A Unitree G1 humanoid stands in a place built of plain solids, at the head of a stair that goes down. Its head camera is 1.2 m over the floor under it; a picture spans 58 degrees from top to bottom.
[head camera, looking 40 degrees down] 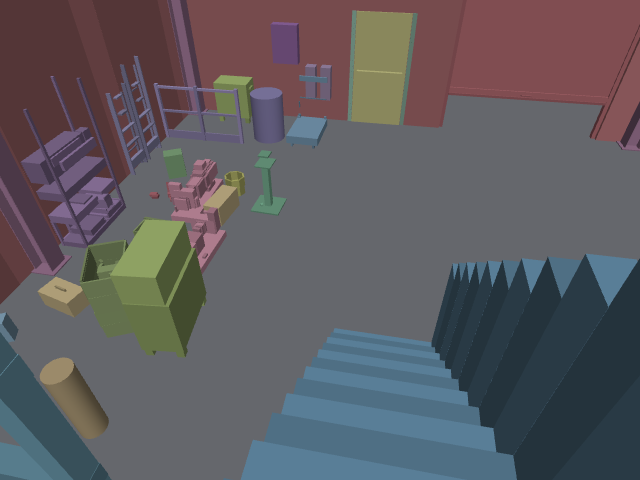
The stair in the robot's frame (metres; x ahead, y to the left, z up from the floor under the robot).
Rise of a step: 0.21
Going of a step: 0.22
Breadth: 1.05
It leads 10 degrees to the right of straight ahead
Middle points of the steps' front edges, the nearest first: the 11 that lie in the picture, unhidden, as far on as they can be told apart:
0.67 -0.26 -0.42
0.89 -0.30 -0.63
1.11 -0.34 -0.84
1.33 -0.38 -1.05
1.55 -0.42 -1.26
1.77 -0.46 -1.47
1.99 -0.50 -1.68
2.21 -0.55 -1.90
2.43 -0.59 -2.11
2.65 -0.63 -2.32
2.87 -0.67 -2.53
